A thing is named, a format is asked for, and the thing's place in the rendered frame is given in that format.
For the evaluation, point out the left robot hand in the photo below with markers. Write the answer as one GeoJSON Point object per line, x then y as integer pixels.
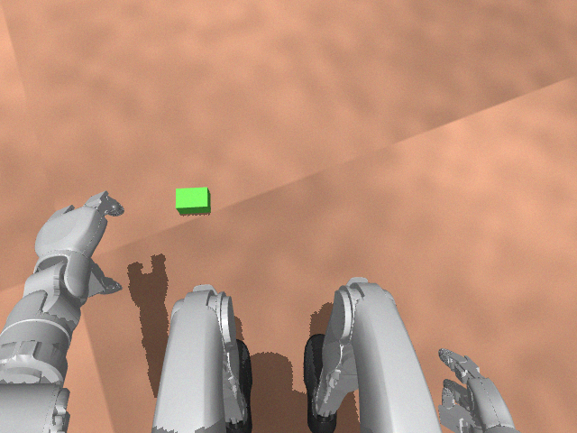
{"type": "Point", "coordinates": [80, 230]}

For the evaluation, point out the small box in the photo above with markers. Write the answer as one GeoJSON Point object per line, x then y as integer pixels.
{"type": "Point", "coordinates": [193, 200]}

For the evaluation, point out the right robot hand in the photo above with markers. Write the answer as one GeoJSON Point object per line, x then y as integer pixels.
{"type": "Point", "coordinates": [481, 405]}

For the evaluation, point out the left robot foot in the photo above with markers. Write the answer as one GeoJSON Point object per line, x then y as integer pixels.
{"type": "Point", "coordinates": [245, 380]}

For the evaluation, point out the left robot arm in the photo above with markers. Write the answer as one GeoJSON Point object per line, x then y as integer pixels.
{"type": "Point", "coordinates": [34, 343]}

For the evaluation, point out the right robot foot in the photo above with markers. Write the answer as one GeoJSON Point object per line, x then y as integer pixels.
{"type": "Point", "coordinates": [313, 365]}

